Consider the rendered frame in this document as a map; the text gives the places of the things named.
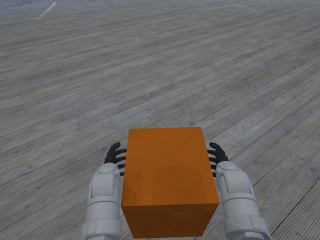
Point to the robot right forearm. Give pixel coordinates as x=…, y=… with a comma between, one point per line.
x=242, y=217

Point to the robot right hand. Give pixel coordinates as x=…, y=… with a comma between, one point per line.
x=218, y=153

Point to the robot left forearm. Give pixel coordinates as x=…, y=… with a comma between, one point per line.
x=102, y=220

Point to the robot left hand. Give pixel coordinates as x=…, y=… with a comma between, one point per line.
x=112, y=153

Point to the carton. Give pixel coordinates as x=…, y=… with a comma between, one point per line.
x=168, y=186

